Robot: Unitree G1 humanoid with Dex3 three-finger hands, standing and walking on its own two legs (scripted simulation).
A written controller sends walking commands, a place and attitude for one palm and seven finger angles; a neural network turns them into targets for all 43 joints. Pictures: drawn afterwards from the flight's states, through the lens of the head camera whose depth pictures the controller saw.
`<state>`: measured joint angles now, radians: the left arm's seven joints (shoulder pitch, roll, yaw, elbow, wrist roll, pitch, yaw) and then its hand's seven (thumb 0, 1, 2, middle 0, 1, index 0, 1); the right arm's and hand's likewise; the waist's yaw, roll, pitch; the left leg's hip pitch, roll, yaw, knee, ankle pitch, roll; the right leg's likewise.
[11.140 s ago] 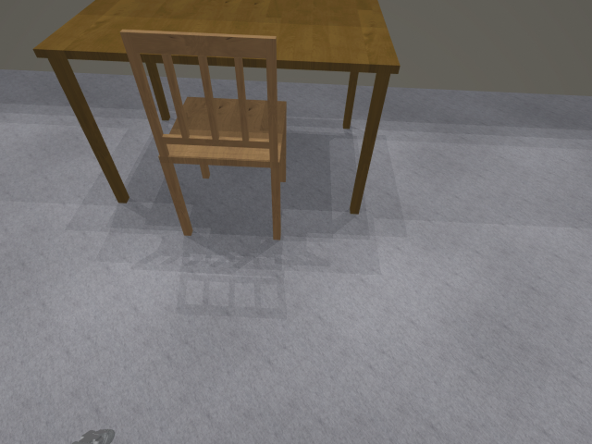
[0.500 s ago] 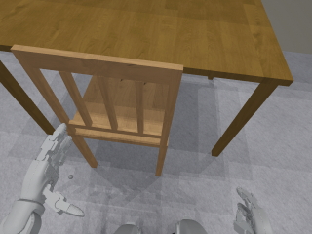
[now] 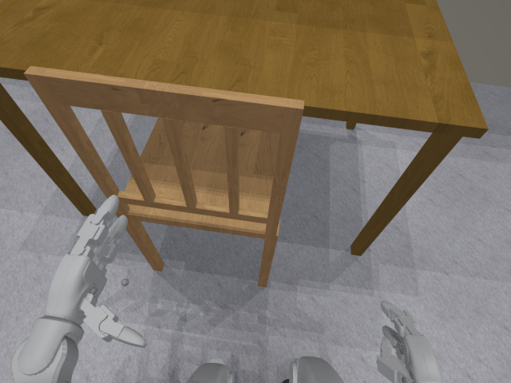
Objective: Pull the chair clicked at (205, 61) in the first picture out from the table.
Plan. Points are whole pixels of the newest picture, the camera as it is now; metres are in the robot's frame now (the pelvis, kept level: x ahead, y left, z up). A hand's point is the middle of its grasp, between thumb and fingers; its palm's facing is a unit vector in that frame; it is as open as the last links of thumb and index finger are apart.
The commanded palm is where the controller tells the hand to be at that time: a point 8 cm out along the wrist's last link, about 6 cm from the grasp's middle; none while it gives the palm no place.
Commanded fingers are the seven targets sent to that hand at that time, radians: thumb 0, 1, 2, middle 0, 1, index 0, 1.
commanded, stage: aim the fingers beside a spindle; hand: left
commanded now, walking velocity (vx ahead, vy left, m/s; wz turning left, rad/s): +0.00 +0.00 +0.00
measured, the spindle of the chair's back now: (183, 167) +0.50 +0.17 -0.03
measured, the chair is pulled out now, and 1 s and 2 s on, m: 0.00 0.00 0.00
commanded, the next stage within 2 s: push the fingers through the gap in 1.82 s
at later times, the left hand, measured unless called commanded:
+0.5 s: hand (147, 252) +0.31 +0.18 +0.01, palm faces -0.10 -0.99 -0.06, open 16.9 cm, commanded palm +0.29 +0.24 +0.02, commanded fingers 0.00 -0.50 0.30 -0.06 -0.08 -0.06 -0.08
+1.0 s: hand (157, 235) +0.34 +0.18 +0.00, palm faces -0.11 -0.99 -0.04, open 16.9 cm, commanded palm +0.33 +0.23 +0.00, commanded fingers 0.00 -0.50 0.30 -0.06 -0.08 -0.06 -0.08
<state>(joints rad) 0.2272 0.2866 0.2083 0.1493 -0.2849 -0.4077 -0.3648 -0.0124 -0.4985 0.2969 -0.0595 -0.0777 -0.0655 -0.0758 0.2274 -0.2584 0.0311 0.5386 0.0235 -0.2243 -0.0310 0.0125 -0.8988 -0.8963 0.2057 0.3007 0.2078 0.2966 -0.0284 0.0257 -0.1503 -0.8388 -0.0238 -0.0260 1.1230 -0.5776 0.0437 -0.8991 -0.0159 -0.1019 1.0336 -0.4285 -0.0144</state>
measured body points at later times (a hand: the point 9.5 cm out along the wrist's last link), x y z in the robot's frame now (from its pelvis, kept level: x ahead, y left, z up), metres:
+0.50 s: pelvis +0.00 -0.01 -0.01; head +0.10 +0.00 +0.43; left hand +0.30 +0.24 +0.02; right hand +0.15 -0.26 -0.10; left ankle -0.02 +0.09 -0.66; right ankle +0.04 -0.12 -0.66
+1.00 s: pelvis -0.01 +0.00 -0.02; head +0.11 +0.01 +0.41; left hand +0.34 +0.23 +0.00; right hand +0.13 -0.26 -0.12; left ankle -0.02 +0.09 -0.66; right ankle +0.04 -0.12 -0.66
